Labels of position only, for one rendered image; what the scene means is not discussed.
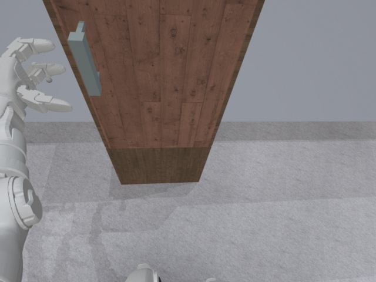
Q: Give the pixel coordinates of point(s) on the handle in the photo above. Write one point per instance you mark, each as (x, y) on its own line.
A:
(83, 57)

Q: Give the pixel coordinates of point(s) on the robot left forearm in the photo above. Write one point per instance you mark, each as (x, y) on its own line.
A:
(12, 140)

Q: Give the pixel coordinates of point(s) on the left robot hand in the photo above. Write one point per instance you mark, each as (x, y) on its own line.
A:
(13, 76)

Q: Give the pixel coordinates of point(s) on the cupboard door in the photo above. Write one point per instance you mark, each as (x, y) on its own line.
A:
(165, 65)

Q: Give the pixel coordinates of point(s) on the robot left thigh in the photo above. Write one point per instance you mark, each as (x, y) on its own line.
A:
(143, 275)

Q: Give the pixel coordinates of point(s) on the robot left shin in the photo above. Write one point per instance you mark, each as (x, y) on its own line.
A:
(143, 266)

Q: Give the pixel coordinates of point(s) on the robot left upper arm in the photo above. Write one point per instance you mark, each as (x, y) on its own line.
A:
(20, 208)

